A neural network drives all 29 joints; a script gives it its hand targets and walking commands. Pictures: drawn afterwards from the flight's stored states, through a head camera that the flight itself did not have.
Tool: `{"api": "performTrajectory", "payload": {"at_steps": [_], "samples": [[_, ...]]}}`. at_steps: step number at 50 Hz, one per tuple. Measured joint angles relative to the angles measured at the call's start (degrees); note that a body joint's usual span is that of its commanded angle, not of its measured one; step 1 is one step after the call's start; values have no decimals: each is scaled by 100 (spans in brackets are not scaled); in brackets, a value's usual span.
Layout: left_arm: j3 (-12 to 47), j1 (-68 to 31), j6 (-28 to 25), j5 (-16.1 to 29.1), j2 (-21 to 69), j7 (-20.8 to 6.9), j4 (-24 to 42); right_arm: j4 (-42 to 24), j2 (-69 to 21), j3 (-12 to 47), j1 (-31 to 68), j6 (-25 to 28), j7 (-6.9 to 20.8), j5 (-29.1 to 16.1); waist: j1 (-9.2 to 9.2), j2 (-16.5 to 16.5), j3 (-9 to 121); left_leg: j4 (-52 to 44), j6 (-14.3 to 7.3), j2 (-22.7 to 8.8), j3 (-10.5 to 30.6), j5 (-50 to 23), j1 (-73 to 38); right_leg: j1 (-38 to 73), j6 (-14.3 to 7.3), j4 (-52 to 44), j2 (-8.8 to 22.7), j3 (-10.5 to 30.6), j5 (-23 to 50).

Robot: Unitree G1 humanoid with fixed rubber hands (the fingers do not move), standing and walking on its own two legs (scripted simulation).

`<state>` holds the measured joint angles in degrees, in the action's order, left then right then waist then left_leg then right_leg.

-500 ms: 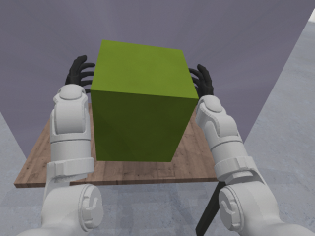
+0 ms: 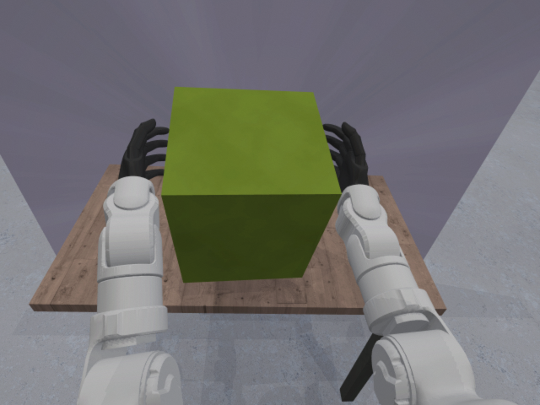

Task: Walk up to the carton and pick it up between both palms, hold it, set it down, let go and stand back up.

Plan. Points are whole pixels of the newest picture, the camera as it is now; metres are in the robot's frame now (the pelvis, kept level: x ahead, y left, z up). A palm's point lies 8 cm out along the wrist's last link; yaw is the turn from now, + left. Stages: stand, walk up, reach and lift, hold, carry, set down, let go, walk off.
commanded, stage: set down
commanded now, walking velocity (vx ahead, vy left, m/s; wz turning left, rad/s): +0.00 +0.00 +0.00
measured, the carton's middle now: (245, 192) +0.42 +0.00 +0.13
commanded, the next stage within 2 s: none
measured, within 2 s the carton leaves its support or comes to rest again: neither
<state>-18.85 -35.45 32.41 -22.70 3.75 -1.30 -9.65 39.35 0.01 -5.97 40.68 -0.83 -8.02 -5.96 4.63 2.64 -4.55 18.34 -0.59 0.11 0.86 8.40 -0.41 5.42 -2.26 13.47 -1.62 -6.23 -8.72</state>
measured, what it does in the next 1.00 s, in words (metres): stands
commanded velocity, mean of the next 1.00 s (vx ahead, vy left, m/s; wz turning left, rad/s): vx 0.00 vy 0.00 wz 0.00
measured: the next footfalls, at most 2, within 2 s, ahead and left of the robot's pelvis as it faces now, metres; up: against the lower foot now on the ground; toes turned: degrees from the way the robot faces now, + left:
none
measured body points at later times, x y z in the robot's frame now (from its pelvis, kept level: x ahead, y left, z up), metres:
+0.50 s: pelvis +0.00 -0.01 +0.00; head -0.02 +0.01 +0.45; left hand +0.39 +0.15 +0.17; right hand +0.41 -0.15 +0.18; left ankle +0.03 +0.11 -0.75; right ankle +0.00 -0.09 -0.75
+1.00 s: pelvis +0.00 -0.03 +0.00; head -0.01 -0.01 +0.45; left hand +0.40 +0.14 +0.14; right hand +0.43 -0.17 +0.16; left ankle +0.03 +0.11 -0.75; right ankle +0.00 -0.09 -0.75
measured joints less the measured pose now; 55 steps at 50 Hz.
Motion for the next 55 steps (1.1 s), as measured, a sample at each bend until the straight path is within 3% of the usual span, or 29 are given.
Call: {"api": "performTrajectory", "payload": {"at_steps": [7, 19, 27, 35, 48, 55], "samples": [[-5, 28, -95, 51, 61, 45, -193, 32, 6, -40, -140, 50, 1, 73, -70, 110, 30, -60, 56, -46, -52, -83, 129, -220, -51, 95, -28, 22, 14], [-326, -406, -407, -53, 196, 172, -802, 828, -5, -760, 461, 359, 354, 645, -355, 126, 214, -190, 93, -80, -167, -142, 258, -474, -93, 174, -22, 47, -15], [-401, -131, -526, -34, 253, 174, -813, 1033, 21, -527, 393, 450, 312, 564, -358, 104, 107, -209, 114, -96, -145, -94, 199, -364, -103, 75, -36, -10, -37], [-88, 195, -596, 185, 294, 434, -628, 1057, 108, -422, 197, 665, 406, 485, -321, 29, 229, -64, 128, -121, -141, -30, 489, -621, -125, 153, -49, -42, -69], [-633, -495, -872, -23, 459, 479, -1543, 1857, 319, -892, 844, 670, 567, 799, -692, 31, 331, -238, 198, -207, -334, -139, 554, -883, -193, 260, -105, 90, -53], [-775, -525, -1072, 31, 446, 510, -1770, 2291, 267, -1211, 1045, 870, 612, 1031, -804, 85, 408, -264, 249, -222, -290, -157, 697, -1032, -240, 292, -110, 6, -99]]}}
